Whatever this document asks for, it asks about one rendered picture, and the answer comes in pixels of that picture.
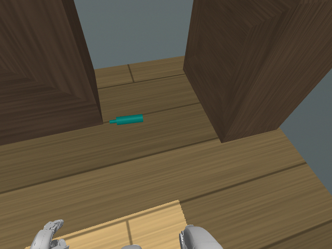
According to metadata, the bottle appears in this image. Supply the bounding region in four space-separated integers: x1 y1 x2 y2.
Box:
109 114 143 125

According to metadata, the left robot hand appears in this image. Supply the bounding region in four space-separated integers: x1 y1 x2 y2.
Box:
30 219 69 249

